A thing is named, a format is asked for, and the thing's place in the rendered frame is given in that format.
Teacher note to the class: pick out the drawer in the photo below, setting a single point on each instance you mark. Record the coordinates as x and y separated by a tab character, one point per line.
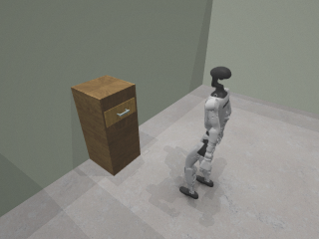
111	114

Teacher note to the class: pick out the left robot thigh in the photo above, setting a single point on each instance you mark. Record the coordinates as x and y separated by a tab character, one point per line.
194	155

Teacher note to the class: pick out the right robot hand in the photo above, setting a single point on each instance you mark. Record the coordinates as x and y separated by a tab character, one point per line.
220	137

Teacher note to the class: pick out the robot right forearm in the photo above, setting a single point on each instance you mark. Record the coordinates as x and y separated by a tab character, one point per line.
224	123

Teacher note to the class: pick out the handle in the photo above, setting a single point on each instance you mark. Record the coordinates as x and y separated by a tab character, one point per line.
127	111

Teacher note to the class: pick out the right robot upper arm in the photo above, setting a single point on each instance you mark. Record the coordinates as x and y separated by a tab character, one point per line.
228	110

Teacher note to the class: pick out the left robot hand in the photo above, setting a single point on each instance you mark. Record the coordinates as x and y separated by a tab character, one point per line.
206	165

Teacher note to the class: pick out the left robot upper arm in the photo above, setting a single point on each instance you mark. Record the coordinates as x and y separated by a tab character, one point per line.
211	107

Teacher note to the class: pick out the robot left forearm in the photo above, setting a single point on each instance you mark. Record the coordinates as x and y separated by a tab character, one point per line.
212	142

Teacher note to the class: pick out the humanoid robot head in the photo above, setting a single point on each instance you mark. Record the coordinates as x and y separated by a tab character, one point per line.
221	73

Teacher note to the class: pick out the cabinet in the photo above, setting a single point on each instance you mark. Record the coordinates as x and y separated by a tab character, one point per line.
115	146

